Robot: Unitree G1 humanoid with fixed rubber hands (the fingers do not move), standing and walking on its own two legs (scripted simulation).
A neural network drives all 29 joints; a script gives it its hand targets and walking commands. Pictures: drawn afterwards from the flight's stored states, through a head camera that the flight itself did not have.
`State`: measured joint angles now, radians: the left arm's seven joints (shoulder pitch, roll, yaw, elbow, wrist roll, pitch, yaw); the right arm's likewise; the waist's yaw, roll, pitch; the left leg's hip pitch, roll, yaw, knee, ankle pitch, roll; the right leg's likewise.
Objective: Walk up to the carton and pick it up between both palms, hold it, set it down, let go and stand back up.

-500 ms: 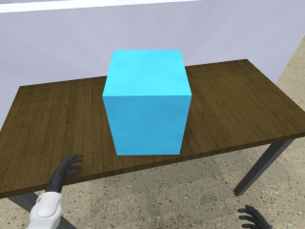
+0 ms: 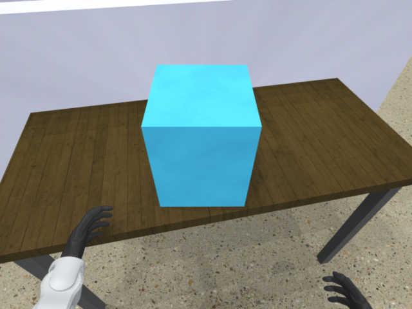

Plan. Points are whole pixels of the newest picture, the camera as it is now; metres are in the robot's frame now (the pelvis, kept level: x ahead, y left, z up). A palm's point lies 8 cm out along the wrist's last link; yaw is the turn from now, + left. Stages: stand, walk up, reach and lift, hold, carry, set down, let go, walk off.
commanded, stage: stand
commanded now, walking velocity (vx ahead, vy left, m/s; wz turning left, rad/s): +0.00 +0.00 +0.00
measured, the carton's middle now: (202, 138) +0.45 +0.00 +0.08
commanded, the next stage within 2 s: none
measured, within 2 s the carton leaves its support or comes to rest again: neither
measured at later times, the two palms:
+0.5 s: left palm (75, 249) +0.23 +0.24 +0.01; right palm out of the picture +0.11 -0.26 -0.08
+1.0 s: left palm (73, 250) +0.23 +0.25 +0.01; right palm (351, 305) +0.13 -0.27 -0.07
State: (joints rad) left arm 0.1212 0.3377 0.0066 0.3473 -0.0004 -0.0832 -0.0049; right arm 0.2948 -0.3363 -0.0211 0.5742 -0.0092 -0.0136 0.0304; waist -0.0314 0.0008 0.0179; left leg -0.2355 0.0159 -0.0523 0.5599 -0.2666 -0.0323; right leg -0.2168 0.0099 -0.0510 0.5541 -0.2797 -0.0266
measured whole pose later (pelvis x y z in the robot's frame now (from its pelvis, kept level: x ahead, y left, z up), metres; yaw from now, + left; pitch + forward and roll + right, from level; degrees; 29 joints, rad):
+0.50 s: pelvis +0.00 +0.00 +0.00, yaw +1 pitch -2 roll +0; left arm 0.10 0.31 0.01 0.36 0.00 -0.09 0.00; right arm 0.29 -0.28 -0.03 0.64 -0.01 -0.02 0.04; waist -0.02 0.00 0.01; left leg -0.26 0.01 -0.07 0.53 -0.24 -0.03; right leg -0.23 0.00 -0.06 0.52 -0.26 -0.02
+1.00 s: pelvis +0.00 +0.00 +0.00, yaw +1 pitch -4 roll +0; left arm 0.10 0.32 0.01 0.35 -0.01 -0.07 -0.01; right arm 0.26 -0.32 -0.03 0.58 -0.01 -0.01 0.04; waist -0.02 0.00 0.03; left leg -0.23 0.00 -0.08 0.56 -0.26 -0.03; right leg -0.21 -0.01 -0.06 0.56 -0.29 -0.02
